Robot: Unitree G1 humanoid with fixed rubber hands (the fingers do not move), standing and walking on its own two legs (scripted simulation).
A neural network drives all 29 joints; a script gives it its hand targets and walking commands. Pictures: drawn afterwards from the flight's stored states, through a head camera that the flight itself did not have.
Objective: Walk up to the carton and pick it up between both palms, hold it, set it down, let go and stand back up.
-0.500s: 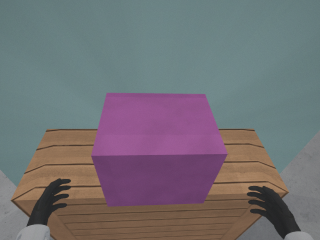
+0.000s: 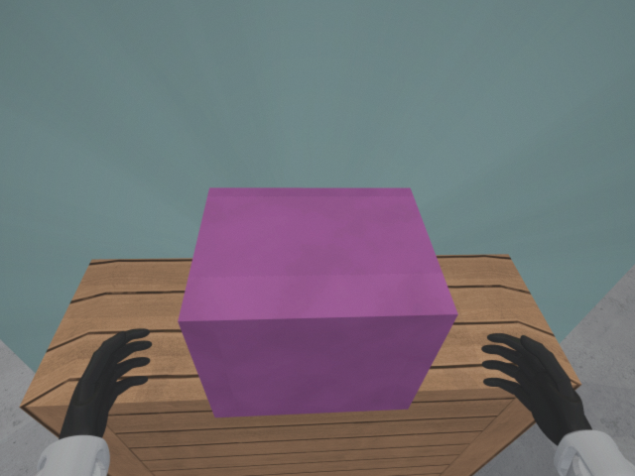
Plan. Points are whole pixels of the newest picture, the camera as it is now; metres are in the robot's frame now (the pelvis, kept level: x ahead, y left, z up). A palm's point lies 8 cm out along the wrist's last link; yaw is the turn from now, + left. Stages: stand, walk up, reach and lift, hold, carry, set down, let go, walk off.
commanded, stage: reach and lift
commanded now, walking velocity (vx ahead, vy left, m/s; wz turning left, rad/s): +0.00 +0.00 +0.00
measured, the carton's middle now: (312, 302) +0.36 +0.02 +0.05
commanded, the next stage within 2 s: none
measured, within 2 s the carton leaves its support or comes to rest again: neither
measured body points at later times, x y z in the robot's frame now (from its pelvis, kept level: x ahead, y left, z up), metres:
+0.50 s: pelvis +0.00 +0.00 +0.00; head -0.01 +0.01 +0.45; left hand +0.27 +0.24 +0.13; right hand +0.29 -0.24 +0.12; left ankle -0.01 +0.14 -0.75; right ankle +0.01 -0.12 -0.75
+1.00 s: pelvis +0.00 +0.00 +0.00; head -0.02 +0.01 +0.45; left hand +0.33 +0.24 +0.16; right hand +0.36 -0.25 +0.17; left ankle -0.01 +0.14 -0.75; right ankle +0.01 -0.12 -0.75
